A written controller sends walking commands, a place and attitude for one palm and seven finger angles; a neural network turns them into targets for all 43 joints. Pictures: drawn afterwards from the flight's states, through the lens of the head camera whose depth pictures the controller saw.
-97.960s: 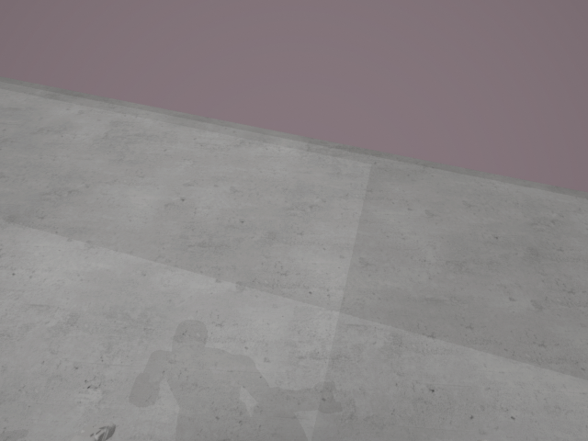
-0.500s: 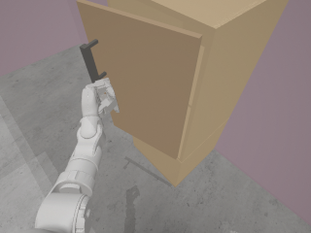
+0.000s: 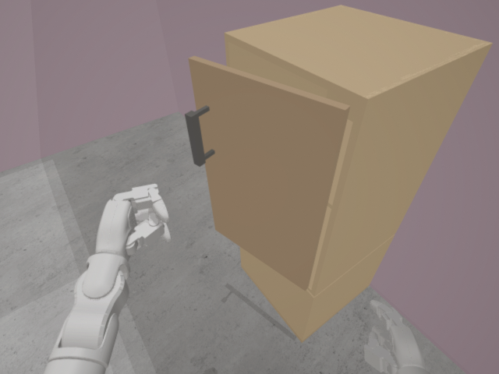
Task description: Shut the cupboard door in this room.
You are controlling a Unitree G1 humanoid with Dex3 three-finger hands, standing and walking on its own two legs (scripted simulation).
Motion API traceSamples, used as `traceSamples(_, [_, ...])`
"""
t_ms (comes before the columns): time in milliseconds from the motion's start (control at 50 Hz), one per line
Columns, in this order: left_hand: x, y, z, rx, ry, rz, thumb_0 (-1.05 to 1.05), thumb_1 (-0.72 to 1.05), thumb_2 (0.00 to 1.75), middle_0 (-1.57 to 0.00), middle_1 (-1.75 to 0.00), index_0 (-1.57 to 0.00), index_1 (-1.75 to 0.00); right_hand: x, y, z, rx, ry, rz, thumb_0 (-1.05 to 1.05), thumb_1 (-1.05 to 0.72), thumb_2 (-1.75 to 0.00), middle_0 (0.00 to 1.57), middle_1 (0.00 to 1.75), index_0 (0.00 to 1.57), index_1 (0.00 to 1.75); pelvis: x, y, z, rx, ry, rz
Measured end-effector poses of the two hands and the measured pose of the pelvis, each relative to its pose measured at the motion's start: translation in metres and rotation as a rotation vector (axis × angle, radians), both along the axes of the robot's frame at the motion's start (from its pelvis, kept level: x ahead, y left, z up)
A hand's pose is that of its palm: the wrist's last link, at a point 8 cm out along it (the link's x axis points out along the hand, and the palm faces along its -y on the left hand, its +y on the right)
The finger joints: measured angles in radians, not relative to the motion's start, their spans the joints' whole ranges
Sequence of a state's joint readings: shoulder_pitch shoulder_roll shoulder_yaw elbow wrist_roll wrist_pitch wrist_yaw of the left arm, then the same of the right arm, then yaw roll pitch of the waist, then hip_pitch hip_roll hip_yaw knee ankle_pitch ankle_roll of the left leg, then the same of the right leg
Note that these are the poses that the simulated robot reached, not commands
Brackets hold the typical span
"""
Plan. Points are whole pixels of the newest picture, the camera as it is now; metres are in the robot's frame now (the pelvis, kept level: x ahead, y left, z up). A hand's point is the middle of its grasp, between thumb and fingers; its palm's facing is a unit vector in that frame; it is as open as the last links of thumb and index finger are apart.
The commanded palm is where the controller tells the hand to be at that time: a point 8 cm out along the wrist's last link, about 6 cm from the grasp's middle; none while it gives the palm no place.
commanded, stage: draw the hand back to the body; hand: left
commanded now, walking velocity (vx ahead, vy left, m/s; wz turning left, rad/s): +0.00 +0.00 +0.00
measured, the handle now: (202, 136) +0.62 +0.16 +0.07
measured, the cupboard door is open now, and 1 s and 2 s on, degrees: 15 15 15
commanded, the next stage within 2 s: step back with the hand held close in 0.96 s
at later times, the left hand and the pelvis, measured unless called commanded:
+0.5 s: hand (63, 254) +0.22 +0.26 +0.15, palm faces +0.38 -0.85 -0.37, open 5.5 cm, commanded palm +0.17 +0.30 +0.18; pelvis +0.02 +0.01 +0.01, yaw +0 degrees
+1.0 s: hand (35, 262) +0.20 +0.27 +0.17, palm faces +0.46 -0.80 -0.40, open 7.4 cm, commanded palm +0.16 +0.31 +0.19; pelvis +0.02 +0.01 +0.01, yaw +1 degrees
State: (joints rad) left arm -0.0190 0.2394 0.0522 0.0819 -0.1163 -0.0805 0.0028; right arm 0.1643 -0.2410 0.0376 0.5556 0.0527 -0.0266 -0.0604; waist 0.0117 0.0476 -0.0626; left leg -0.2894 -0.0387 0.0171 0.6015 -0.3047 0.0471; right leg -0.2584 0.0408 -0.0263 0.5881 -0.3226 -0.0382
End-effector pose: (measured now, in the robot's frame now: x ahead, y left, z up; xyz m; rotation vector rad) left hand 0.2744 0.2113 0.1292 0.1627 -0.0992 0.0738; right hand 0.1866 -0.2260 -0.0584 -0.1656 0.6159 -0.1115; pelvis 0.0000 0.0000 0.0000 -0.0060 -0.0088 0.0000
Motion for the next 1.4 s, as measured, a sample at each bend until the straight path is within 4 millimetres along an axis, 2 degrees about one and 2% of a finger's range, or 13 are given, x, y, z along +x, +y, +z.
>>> traceSamples(140, [-0.035, 0.028, 0.003, 0.060, 0.025, 0.119, 0.02, 0.90, 0.90, -1.04, -1.21, -1.04, -1.20, 0.011, 0.022, 0.005, 0.000, 0.024, 0.060, 0.01, -0.91, -0.90, 0.20, 0.30, 0.21, 0.29, 0.003, 0.001, 0.007, -0.003, -0.038, 0.011])
traceSamples(280, [-0.056, 0.054, 0.029, 0.138, -0.016, 0.216, 0.02, 0.90, 0.90, -0.85, -1.01, -0.85, -1.00, 0.006, 0.031, -0.008, 0.017, 0.080, 0.076, 0.01, -0.91, -0.89, 0.20, 0.30, 0.21, 0.29, 0.011, 0.007, 0.012, -0.003, -0.051, 0.010])
traceSamples(460, [-0.083, 0.079, 0.039, 0.214, -0.002, 0.299, 0.02, 0.89, 0.90, -0.61, -0.74, -0.61, -0.73, 0.000, 0.023, -0.015, 0.015, 0.121, 0.042, 0.01, -0.91, -0.89, 0.20, 0.30, 0.21, 0.30, 0.021, 0.009, 0.013, -0.003, -0.048, 0.004])
traceSamples(680, [-0.123, 0.107, 0.061, 0.310, -0.043, 0.430, 0.02, 0.89, 0.90, -0.32, -0.43, -0.32, -0.42, 0.015, 0.014, -0.005, -0.016, 0.060, 0.041, 0.01, -0.91, -0.90, 0.20, 0.30, 0.20, 0.29, 0.023, 0.011, 0.012, -0.007, -0.048, 0.015])
traceSamples(840, [-0.119, 0.100, 0.050, 0.253, -0.030, 0.423, 0.02, 0.89, 0.90, -0.23, -0.33, -0.23, -0.32, 0.018, 0.022, -0.003, -0.012, 0.042, 0.065, 0.01, -0.91, -0.90, 0.20, 0.30, 0.21, 0.29, 0.018, 0.010, 0.013, -0.002, -0.046, 0.020])
traceSamples(1020, [-0.116, 0.098, 0.059, 0.282, -0.061, 0.396, 0.02, 0.89, 0.90, -0.22, -0.31, -0.21, -0.30, 0.011, 0.024, -0.004, 0.001, 0.046, 0.057, 0.01, -0.91, -0.89, 0.20, 0.30, 0.21, 0.29, 0.019, 0.008, 0.013, -0.005, -0.054, 0.012])
traceSamples(1260, [-0.111, 0.104, 0.060, 0.343, -0.061, 0.367, 0.02, 0.89, 0.90, -0.21, -0.31, -0.21, -0.30, -0.004, 0.004, -0.013, -0.037, 0.126, -0.006, 0.01, -0.91, -0.89, 0.20, 0.30, 0.21, 0.30, 0.015, 0.012, 0.010, -0.016, 0.002, 0.015])
traceSamples(1400, [-0.115, 0.106, 0.060, 0.382, -0.050, 0.313, 0.02, 0.89, 0.90, -0.22, -0.31, -0.21, -0.30, -0.017, -0.003, -0.012, -0.062, 0.143, -0.073, 0.01, -0.91, -0.89, 0.20, 0.30, 0.21, 0.29, 0.004, 0.020, 0.007, -0.011, 0.019, 0.002])
